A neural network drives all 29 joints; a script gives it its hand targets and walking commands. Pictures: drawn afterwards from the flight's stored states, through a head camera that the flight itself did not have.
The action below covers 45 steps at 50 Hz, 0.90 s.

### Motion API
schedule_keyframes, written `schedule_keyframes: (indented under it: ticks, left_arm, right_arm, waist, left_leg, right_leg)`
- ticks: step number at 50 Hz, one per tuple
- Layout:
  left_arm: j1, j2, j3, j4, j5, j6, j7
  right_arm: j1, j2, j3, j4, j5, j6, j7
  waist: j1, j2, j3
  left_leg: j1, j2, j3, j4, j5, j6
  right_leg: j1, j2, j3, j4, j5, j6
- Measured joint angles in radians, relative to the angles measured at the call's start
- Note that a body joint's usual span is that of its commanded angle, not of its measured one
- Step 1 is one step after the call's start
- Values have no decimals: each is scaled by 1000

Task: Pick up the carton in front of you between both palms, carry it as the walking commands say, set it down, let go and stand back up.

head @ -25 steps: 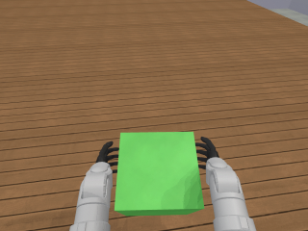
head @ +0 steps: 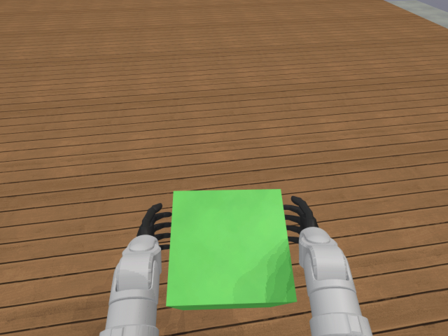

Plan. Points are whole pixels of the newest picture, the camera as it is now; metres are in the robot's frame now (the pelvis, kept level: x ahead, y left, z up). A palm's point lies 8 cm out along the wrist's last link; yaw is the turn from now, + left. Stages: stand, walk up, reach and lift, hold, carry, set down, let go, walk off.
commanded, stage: hold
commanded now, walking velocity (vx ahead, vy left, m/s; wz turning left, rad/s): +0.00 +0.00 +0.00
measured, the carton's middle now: (227, 255) +0.31 +0.00 -0.07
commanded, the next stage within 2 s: set down in 0.14 s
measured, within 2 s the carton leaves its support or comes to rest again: neither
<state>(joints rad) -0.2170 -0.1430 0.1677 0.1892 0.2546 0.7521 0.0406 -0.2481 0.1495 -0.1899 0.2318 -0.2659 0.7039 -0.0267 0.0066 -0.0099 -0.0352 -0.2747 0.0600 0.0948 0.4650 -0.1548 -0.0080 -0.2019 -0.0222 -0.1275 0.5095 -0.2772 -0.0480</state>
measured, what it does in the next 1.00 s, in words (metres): lowers itself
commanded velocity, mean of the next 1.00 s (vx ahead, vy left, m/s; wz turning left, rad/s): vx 0.00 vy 0.00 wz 0.00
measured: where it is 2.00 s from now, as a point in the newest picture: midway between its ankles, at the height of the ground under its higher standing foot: outside the picture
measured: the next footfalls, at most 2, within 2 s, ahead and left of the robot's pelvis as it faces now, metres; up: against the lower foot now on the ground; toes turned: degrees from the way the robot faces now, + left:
none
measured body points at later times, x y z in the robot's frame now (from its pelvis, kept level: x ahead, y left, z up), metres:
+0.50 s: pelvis -0.01 +0.04 -0.01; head +0.01 +0.04 +0.43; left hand +0.35 +0.13 -0.02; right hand +0.31 -0.16 +0.00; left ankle +0.06 +0.14 -0.74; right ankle +0.00 -0.09 -0.74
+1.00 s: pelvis -0.04 +0.05 -0.13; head +0.18 +0.03 +0.27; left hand +0.41 +0.15 -0.21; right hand +0.37 -0.14 -0.19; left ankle +0.06 +0.14 -0.74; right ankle +0.00 -0.09 -0.74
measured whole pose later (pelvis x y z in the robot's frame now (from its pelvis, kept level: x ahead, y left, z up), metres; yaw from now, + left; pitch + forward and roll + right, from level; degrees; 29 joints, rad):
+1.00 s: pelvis -0.04 +0.05 -0.13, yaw -11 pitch +36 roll -1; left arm -0.71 -0.07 0.43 0.57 0.28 0.28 0.03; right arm -0.70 0.23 -0.48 0.50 -0.28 0.24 -0.12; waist 0.03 -0.05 -0.16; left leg -1.47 -0.06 -0.05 1.22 -0.38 0.00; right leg -1.43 0.09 0.08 1.22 -0.42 0.04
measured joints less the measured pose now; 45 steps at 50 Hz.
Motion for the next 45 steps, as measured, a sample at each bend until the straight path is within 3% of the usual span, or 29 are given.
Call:
schedule_keyframes:
  ticks: [5,10,15,21,27,31,36,41,45]
  left_arm:
    - [17,3,-3,-6,-3,-1,-17]
    - [-18,-3,12,52,18,-10,-20]
    - [-119,-28,120,173,78,-45,-15]
    - [-253,-60,274,327,170,-134,-18]
    - [-339,-61,345,397,228,-272,-28]
    - [-362,-47,331,395,206,-392,-15]
    - [-373,-15,278,369,115,-502,16]
    - [-389,19,225,330,21,-521,36]
    - [-428,43,230,335,2,-505,23]
  right_arm:
    - [-2,0,-6,18,-9,-7,7]
    - [-18,3,-37,43,-10,-4,12]
    - [-107,27,-116,151,-54,-34,33]
    - [-263,49,-269,329,-164,-129,37]
    - [-351,68,-357,382,-233,-260,22]
    - [-363,69,-347,366,-202,-380,3]
    - [-355,61,-287,319,-95,-489,-36]
    - [-354,58,-235,260,-2,-514,-79]
    - [-387,69,-245,246,11,-497,-93]
  waist:
    - [5,10,57]
    - [-7,6,68]
    - [6,-3,77]
    - [7,-2,91]
    - [3,-6,110]
    - [6,-12,126]
    - [10,-16,104]
    - [18,-22,9]
    - [20,-28,-69]
  left_leg:
    - [100,-32,-114,-51,4,-21]
    - [139,-47,-131,-45,-8,-18]
    - [136,-68,-141,-1,-38,1]
    - [41,-89,-144,101,-80,13]
    - [-185,-100,-132,205,-95,24]
    - [-391,-104,-128,275,-93,27]
    - [-672,-108,-131,396,-108,26]
    - [-926,-111,-138,539,-148,21]
    - [-1069,-115,-142,645,-185,16]
  right_leg:
    - [89,34,63,-72,42,13]
    - [116,47,113,-79,53,21]
    - [98,55,160,-36,42,30]
    - [1,56,186,60,6,40]
    - [-230,59,208,168,-9,61]
    - [-437,64,217,239,-7,70]
    - [-715,73,218,358,-24,79]
    - [-966,88,218,497,-64,85]
    - [-1107,98,216,604,-102,86]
